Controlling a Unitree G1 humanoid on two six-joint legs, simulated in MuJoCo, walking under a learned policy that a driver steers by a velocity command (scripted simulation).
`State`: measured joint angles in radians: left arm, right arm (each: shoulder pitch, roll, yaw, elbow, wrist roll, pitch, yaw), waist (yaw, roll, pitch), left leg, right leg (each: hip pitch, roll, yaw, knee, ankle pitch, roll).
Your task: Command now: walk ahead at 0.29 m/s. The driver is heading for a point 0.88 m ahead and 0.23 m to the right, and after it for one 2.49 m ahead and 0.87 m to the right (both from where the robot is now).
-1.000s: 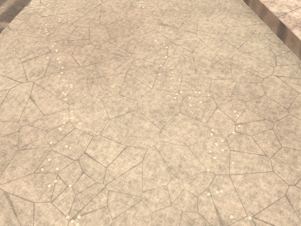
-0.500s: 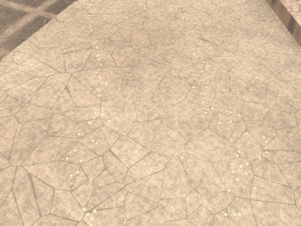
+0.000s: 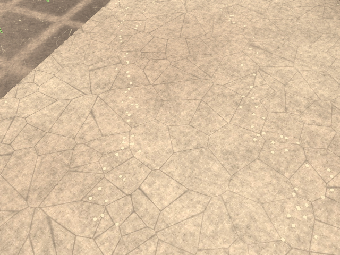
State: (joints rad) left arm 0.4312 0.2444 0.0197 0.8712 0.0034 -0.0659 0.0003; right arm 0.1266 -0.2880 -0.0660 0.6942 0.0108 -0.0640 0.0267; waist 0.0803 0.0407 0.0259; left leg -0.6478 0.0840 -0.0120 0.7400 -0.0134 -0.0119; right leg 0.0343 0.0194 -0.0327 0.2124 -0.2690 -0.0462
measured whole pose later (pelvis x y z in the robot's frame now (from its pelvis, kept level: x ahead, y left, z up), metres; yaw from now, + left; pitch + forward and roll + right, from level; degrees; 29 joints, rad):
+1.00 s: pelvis +0.19 +0.05 +0.00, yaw -19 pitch +2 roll +0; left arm 0.20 0.35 0.10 0.69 -0.01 0.04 0.04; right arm 0.12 -0.27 -0.06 0.83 -0.01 -0.01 -0.02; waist 0.00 -0.05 0.03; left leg -0.21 -0.01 0.04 0.42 -0.24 0.03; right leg -0.53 0.04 0.10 1.07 -0.42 0.06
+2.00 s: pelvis +0.54 -0.22 -0.02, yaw -22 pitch +2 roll +1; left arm 0.29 0.29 0.04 0.71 -0.02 -0.10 0.01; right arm 0.17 -0.31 -0.07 0.72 0.02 -0.07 0.04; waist -0.01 0.00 0.06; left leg -0.41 -0.13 0.02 0.54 -0.15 0.12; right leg -0.31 0.01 0.04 1.26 -0.41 0.00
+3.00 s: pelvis +0.81 -0.34 -0.01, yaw +2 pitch +0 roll +0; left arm 0.21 0.30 0.06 0.80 -0.02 0.04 0.02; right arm 0.09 -0.20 -0.02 0.66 -0.03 0.01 -0.02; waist 0.03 -0.04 0.03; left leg -0.26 0.00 0.07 0.48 -0.23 0.05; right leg -0.41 -0.06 0.01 0.92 -0.47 0.10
